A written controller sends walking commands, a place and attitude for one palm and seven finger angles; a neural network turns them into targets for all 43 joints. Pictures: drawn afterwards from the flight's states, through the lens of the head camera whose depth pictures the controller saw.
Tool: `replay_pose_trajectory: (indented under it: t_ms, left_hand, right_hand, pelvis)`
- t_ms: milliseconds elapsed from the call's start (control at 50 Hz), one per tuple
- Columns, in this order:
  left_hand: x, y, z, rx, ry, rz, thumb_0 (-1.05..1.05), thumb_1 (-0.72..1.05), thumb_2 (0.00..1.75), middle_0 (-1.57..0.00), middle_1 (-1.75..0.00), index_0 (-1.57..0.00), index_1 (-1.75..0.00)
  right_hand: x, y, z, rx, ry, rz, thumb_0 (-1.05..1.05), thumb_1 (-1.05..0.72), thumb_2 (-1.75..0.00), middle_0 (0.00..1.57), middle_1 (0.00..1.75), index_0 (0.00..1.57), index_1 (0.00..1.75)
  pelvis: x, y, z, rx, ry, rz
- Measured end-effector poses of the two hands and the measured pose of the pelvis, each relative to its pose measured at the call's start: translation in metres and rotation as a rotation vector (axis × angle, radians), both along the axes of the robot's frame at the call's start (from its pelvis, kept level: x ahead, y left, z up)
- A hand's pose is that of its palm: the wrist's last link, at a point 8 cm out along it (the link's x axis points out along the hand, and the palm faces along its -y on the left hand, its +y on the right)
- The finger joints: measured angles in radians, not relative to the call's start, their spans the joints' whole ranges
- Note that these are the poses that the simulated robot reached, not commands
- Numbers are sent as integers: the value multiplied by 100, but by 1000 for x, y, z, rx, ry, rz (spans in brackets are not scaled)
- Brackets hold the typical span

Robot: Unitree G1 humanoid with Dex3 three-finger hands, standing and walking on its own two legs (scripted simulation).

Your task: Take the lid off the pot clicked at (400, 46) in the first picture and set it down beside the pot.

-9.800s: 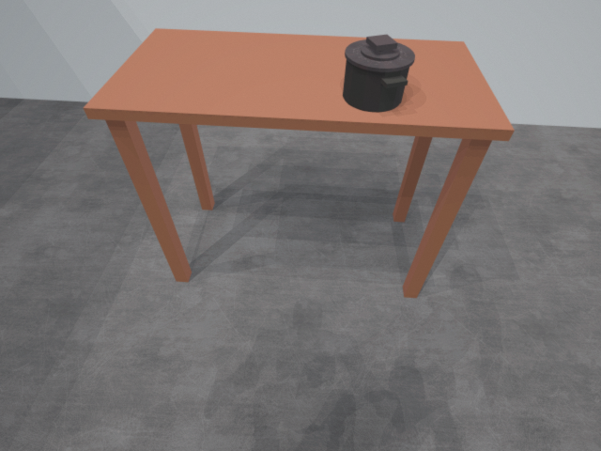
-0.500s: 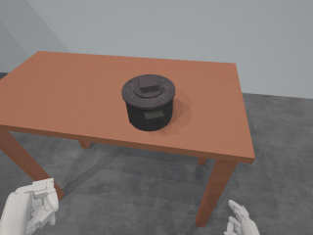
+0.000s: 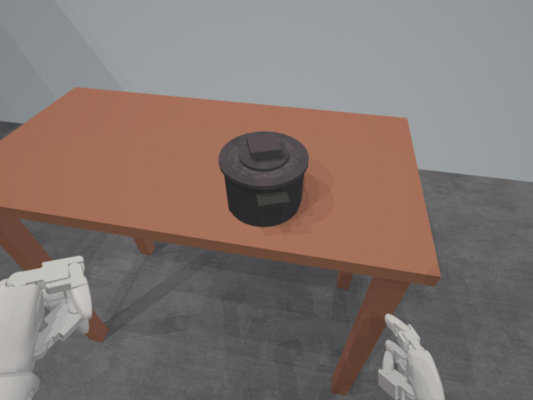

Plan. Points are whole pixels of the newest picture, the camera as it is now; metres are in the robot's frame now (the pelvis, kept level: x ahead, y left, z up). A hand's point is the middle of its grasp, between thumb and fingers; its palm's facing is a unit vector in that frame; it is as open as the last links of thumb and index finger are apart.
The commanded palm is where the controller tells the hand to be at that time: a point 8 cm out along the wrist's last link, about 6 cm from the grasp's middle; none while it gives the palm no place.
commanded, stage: raise the hand higher, near the body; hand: left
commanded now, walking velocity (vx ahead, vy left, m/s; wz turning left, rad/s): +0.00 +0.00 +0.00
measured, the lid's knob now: (263, 145) +0.48 +0.08 +0.15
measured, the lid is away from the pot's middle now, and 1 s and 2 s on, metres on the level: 0.00 0.00 0.00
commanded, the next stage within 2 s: reach forward and open the fingers in 0.14 s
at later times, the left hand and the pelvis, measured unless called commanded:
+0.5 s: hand (66, 267) +0.20 +0.27 +0.17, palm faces +0.20 -0.01 -0.98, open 2.9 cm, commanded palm +0.16 +0.26 +0.21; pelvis -0.01 -0.01 +0.00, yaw -1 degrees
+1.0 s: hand (82, 240) +0.22 +0.25 +0.19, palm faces -0.10 +0.04 -0.99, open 7.0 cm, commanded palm +0.20 +0.24 +0.25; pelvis -0.03 -0.01 +0.00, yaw +1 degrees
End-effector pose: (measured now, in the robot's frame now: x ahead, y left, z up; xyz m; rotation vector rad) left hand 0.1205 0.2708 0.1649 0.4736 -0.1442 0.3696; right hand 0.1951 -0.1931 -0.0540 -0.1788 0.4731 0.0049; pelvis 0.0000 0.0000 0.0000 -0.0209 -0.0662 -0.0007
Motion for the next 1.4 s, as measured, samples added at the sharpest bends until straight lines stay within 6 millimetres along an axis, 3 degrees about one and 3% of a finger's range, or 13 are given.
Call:
replay_pose_trajectory:
  t_ms: [260, 400, 500, 620, 720, 900, 1120, 1400]
  left_hand:
    - [14, -1, 33, 69, -116, -21, 1, 89, 90, -131, -150, -131, -150]
    - [32, -10, 47, 767, 120, 89, 1, 84, 94, -130, -143, -130, -144]
    - [44, -8, 53, 1018, 285, 82, 0, 73, 101, -127, -131, -127, -131]
    - [53, -9, 56, 1056, 431, -9, 0, 56, 112, -123, -112, -123, -112]
    - [60, -14, 60, 1084, 488, -99, 0, 40, 122, -118, -94, -118, -95]
    - [74, -20, 74, 1101, 503, -189, 0, 12, 141, -109, -63, -109, -63]
    - [91, -28, 90, 1108, 456, -214, 0, -21, 160, -96, -25, -96, -25]
    - [111, -49, 109, 1122, 399, -195, 0, -33, 161, -89, -9, -89, -10]
  right_hand:
    - [-18, -10, -16, -7, 89, -17, 1, -90, -90, 20, 30, 20, 30]
    - [-7, -23, -27, -36, 208, 33, 1, -90, -90, 20, 30, 20, 30]
    - [9, -32, -29, -10, 225, 5, 1, -90, -90, 20, 30, 20, 30]
    - [23, -33, -21, 15, 168, -6, 1, -91, -90, 20, 30, 20, 30]
    - [22, -30, -18, 13, 152, 13, 1, -91, -90, 20, 30, 20, 30]
    - [-8, -29, -25, 20, 189, 21, 1, -90, -90, 20, 30, 20, 30]
    - [-50, -42, -33, 24, 224, -28, 1, -90, -90, 20, 30, 20, 30]
    - [-58, -52, -32, 40, 198, -48, 1, -90, -90, 20, 30, 20, 30]
  pelvis:
    - [0, -2, 1, 2, 4, -3]
    - [-5, -4, -3, 15, 59, -23]
    - [-7, -5, -2, 18, 68, -18]
    - [-7, -7, 1, 17, 65, 4]
    - [-12, -11, 3, 17, 56, 19]
    - [-27, -13, 5, 23, 47, 24]
    - [-44, -13, 3, 36, 35, 7]
    - [-55, -19, 1, 48, 28, 0]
